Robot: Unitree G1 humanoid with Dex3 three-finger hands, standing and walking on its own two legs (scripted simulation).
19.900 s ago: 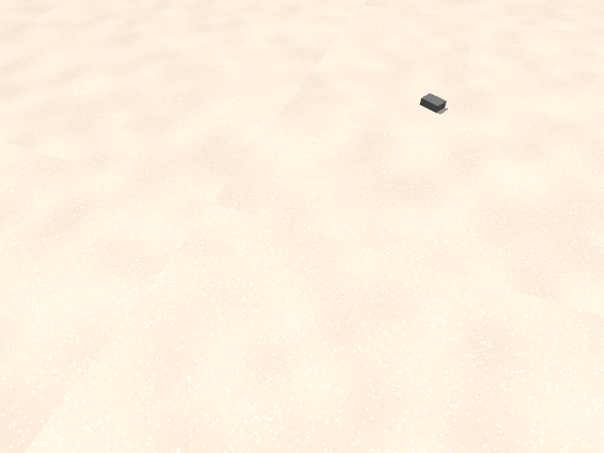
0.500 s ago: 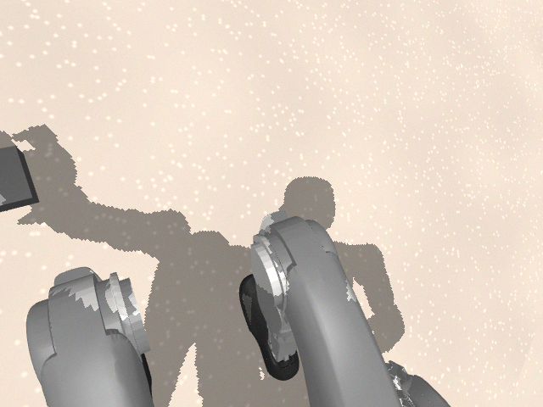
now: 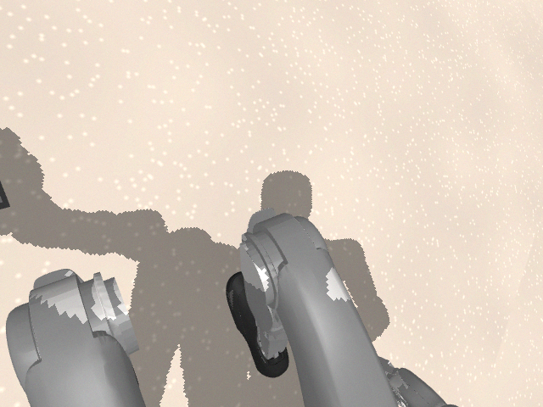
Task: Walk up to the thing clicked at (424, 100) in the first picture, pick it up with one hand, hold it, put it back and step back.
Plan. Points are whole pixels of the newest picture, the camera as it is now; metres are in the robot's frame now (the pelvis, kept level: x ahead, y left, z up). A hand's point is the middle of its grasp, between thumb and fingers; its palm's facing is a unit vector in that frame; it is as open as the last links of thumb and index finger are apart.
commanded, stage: rest palm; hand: left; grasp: from above
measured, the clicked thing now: out of the picture +0.45 +0.31 -0.28
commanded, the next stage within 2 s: close in 0.26 s
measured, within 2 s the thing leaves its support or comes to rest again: neither
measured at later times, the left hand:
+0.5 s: hand out of the picture +0.43 +0.30 -0.26, palm faces -0.45 -0.15 -0.88, open 13.6 cm
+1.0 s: hand out of the picture +0.43 +0.31 -0.25, palm faces -0.45 -0.15 -0.88, open 11.1 cm
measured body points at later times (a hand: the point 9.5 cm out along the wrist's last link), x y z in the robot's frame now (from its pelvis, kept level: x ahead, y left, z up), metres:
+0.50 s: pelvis +0.00 +0.00 +0.00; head +0.26 +0.14 +0.33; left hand +0.45 +0.31 -0.20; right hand +0.05 -0.24 -0.05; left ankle +0.06 +0.12 -0.27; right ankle +0.12 -0.13 -0.26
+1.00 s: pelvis -0.01 +0.00 +0.01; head +0.26 +0.14 +0.34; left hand +0.45 +0.31 -0.20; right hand +0.04 -0.24 -0.04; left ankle +0.06 +0.12 -0.27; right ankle +0.12 -0.13 -0.26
